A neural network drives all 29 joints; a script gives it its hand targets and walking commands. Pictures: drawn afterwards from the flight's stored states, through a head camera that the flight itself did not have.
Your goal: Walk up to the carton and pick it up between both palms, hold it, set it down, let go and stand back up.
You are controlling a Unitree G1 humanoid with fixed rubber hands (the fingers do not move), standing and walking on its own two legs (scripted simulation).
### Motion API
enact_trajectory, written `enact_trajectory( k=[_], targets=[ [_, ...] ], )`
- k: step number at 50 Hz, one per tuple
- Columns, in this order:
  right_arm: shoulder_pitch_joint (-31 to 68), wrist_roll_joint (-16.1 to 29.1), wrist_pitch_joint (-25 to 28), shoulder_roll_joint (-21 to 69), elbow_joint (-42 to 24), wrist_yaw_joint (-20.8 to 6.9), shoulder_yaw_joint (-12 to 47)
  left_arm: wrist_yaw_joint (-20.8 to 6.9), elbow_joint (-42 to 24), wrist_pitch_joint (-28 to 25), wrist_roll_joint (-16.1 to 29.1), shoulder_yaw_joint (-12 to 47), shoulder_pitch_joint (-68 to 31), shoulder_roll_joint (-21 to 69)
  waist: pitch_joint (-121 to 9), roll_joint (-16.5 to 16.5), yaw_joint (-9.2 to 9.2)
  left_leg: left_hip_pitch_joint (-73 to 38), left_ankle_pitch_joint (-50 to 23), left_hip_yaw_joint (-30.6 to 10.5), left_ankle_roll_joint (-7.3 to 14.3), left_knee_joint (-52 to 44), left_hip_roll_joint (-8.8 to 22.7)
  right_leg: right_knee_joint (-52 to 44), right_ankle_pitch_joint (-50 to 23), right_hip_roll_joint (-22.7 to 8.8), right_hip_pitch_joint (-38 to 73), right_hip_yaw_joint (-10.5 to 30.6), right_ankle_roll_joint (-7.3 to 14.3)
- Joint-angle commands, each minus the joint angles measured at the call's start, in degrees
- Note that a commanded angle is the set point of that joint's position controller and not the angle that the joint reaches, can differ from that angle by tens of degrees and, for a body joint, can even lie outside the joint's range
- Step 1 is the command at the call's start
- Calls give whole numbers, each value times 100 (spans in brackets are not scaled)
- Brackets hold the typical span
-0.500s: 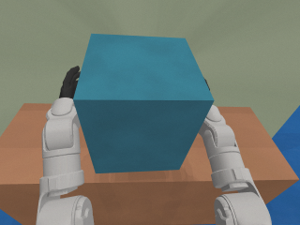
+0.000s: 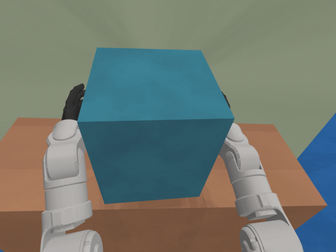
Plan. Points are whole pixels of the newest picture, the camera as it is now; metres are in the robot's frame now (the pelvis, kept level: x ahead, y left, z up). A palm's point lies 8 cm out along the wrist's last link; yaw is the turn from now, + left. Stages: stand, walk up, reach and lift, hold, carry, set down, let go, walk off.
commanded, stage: hold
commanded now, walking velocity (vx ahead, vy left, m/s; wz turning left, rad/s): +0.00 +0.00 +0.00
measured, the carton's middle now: (152, 128) +0.36 +0.01 +0.14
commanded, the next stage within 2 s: none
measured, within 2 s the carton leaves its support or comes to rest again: neither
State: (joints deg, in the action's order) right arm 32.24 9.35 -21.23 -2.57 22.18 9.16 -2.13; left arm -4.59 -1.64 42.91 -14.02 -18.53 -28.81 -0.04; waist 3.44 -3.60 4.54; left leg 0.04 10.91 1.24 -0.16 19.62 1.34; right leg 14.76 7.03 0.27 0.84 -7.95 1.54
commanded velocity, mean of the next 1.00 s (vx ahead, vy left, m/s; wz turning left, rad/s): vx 0.00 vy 0.00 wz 0.00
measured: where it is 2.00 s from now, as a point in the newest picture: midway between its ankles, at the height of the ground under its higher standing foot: outside the picture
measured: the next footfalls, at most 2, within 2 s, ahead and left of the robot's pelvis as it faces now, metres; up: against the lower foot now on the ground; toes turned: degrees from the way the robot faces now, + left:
none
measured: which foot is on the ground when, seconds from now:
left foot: down 0.00-1.00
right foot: down 0.00-1.00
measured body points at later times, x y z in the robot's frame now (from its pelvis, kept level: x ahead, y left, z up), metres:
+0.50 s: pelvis -0.01 +0.01 +0.00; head -0.06 +0.02 +0.45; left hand +0.36 +0.19 +0.20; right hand +0.36 -0.15 +0.18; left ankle +0.01 +0.12 -0.75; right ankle +0.03 -0.10 -0.75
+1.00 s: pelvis +0.00 +0.01 +0.00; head -0.04 +0.02 +0.45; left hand +0.37 +0.17 +0.19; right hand +0.36 -0.17 +0.17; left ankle +0.01 +0.12 -0.75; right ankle +0.03 -0.10 -0.75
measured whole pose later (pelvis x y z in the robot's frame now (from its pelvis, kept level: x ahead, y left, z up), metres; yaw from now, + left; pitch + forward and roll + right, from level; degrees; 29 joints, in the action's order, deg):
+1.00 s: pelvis +0.00 +0.01 +0.00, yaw -1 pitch -9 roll -1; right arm 33.2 10.5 -20.7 -5.4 22.3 9.7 -1.2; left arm -4.1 1.2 42.0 -14.6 -18.4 -32.3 0.8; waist 3.6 -1.3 4.4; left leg -0.1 10.9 2.5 0.8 19.4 0.9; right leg 14.9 6.7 -0.2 0.4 -6.6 0.8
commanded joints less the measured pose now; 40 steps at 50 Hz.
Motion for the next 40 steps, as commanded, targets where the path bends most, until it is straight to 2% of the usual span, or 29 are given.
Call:
enact_trajectory(
  k=[1,4,5,7,9,11,12,13,14,16,17,20,21,22,23,24,25,29,30,31,33,35,36,39,40],
  targets=[
    [4146,464,570,2727,-2271,-607,1992,-583,-854,-409,984,3388,-3527,2531,-2618,932,282,-38,-1588,-5,-344,-117,-391,164,-1308,186,836,255,-245],
    [4199,437,583,2655,-2246,-641,2077,-519,-698,-429,959,3344,-3382,2524,-2678,838,162,-63,-1462,-21,-276,-140,-354,163,-1113,202,737,233,-241],
    [4509,487,578,2757,-2427,-610,2270,-576,-469,-467,905,3137,-3591,2342,-2778,533,-13,309,-1265,5,-113,-181,-449,167,-1181,123,1139,316,-325],
    [4589,448,548,2763,-2297,-575,2313,-618,-223,-477,817,3011,-3517,2348,-2588,566,-54,547,-1059,5,-23,-304,-449,249,-1248,98,1323,364,-369],
    [4545,489,528,2706,-2197,-572,2308,-651,-151,-427,741,2811,-3416,2389,-2608,449,-106,638,-936,20,32,-391,-421,224,-1122,91,1412,408,-343],
    [4569,542,522,2743,-2142,-579,2352,-662,-208,-419,717,2746,-3482,2356,-2735,426,-159,512,-1130,35,32,-357,-417,223,-1207,101,1367,406,-337],
    [4670,583,525,2782,-2229,-575,2423,-667,-120,-405,735,2718,-3399,2351,-2809,282,-199,419,-1184,47,46,-321,-423,211,-1281,130,1399,399,-358],
    [4666,607,497,2780,-2062,-582,2422,-653,-233,-420,727,2682,-3524,2381,-2718,327,-203,413,-1242,42,21,-347,-418,217,-1285,151,1345,387,-344],
    [4605,579,474,2717,-1903,-597,2334,-655,-126,-398,704,2665,-3520,2377,-2655,333,-172,342,-1135,58,15,-375,-399,173,-1064,160,1266,376,-315],
    [4539,522,441,2688,-1793,-606,2260,-715,70,-342,639,2449,-3427,2316,-2381,183,-246,427,-1048,80,77,-428,-396,95,-952,152,1239,377,-308],
    [4444,432,406,2633,-1485,-616,2066,-748,163,-316,590,2364,-3512,2324,-2102,246,-186,460,-777,93,61,-541,-383,57,-674,140,1109,353,-288],
    [4377,390,436,2517,-1346,-639,1889,-831,327,-214,479,2212,-3334,2278,-1979,186,-131,377,-863,143,51,-556,-346,-16,-560,174,1089,309,-239],
    [4522,372,459,2590,-1385,-658,1824,-840,215,-240,564,2235,-3618,2336,-2096,163,-108,453,-580,145,44,-615,-367,-40,-284,163,1067,310,-251],
    [4627,292,492,2657,-1352,-681,1708,-833,277,-274,645,2380,-3803,2410,-1900,255,8,520,-435,125,25,-637,-357,-48,-166,148,901,290,-219],
    [4627,264,510,2712,-1344,-701,1707,-806,170,-338,699,2440,-3964,2451,-1965,296,8,540,-480,129,11,-641,-346,-41,-114,156,882,297,-205],
    [4727,300,568,2803,-1617,-698,1722,-787,93,-379,827,2627,-3955,2625,-2174,285,79,403,-647,106,-23,-572,-352,-30,-307,184,866,293,-226],
    [4813,309,601,2731,-1653,-695,1708,-748,40,-424,907,2755,-4094,2665,-2292,463,163,363,-781,81,-96,-509,-335,13,-356,196,835,272,-208],
    [4704,383,661,2613,-1842,-685,1813,-680,-102,-448,912,3043,-3877,2812,-2620,751,254,-117,-1666,-19,-281,-191,-335,106,-774,255,804,211,-182],
    [4529,386,628,2523,-1586,-688,1756,-653,-129,-456,858,3060,-3907,2760,-2578,828,323,-258,-1712,-24,-350,-198,-305,95,-679,281,717,175,-154],
    [4484,391,639,2478,-1693,-708,1800,-641,-155,-420,809,3035,-3732,2780,-2541,846,275,-341,-1816,-29,-357,-163,-284,81,-645,293,684,162,-134],
    [4442,374,623,2368,-1557,-746,1697,-620,-76,-350,736,3022,-3678,2771,-2366,948,270,-187,-1544,-34,-364,-243,-261,20,-348,278,589,154,-85],
    [4527,431,648,2377,-1622,-801,1735,-582,-160,-338,706,2933,-3746,2712,-2378,941,142,-54,-1531,-17,-329,-275,-263,67,-339,251,594,170,-89],
    [4595,429,677,2433,-1734,-812,1832,-573,-140,-331,681,2918,-3650,2699,-2467,807,55,-66,-1505,-13,-286,-268,-253,69,-338,259,676,177,-96],
    [4567,465,660,2460,-1759,-786,1928,-571,-119,-321,625,2834,-3444,2576,-2453,701,11,-145,-1786,30,-222,-147,-324,88,-716,242,821,230,-151],
    [4679,471,634,2474,-1719,-762,1974,-588,11,-306,584,2725,-3498,2530,-2419,616,-55,-39,-1620,35,-178,-189,-331,67,-629,237,888,234,-166]
  ],
)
